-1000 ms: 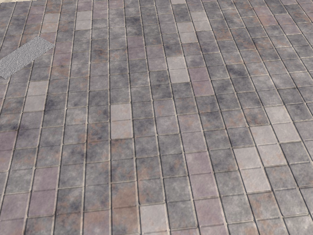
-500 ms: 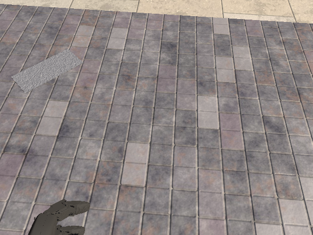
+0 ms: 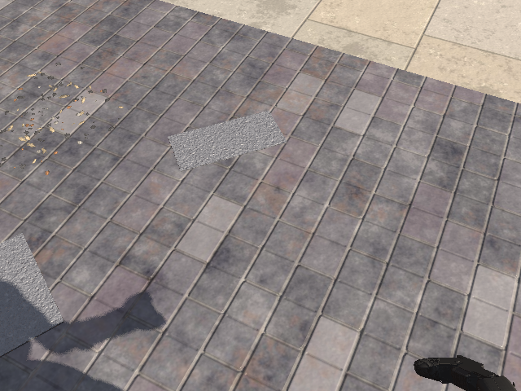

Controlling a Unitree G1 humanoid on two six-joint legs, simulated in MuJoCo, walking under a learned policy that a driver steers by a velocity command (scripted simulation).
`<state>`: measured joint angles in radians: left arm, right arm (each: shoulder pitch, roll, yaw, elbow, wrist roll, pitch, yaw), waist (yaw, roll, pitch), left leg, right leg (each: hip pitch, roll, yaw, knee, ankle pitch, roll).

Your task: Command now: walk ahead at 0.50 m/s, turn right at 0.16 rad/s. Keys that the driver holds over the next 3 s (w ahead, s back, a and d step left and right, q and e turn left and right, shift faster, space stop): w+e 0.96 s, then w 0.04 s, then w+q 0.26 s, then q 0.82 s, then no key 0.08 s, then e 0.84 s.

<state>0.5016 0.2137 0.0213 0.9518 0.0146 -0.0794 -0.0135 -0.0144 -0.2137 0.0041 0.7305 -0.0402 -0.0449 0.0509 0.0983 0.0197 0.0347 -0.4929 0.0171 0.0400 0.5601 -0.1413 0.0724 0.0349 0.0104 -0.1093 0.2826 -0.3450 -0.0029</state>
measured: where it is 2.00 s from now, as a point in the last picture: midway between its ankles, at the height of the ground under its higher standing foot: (389, 284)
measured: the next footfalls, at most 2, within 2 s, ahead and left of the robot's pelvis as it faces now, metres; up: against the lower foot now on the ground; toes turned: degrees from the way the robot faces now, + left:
left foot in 0.02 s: +0.16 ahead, +0.10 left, +0.00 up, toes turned +2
right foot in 0.56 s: +0.40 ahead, -0.13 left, +0.00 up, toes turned -24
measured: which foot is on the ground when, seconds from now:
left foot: up 0.00-0.00, down 0.02-0.58, up 0.60-1.00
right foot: down 0.00-0.02, up 0.04-0.54, down 0.56-1.00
